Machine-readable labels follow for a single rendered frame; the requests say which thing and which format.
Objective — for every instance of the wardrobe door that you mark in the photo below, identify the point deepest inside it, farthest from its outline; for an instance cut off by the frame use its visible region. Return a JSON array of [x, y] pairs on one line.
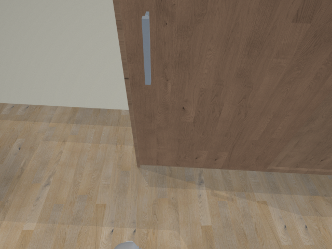
[[311, 146], [232, 81]]

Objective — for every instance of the handle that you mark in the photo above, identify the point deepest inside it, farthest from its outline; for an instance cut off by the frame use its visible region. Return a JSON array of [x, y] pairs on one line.
[[146, 47]]

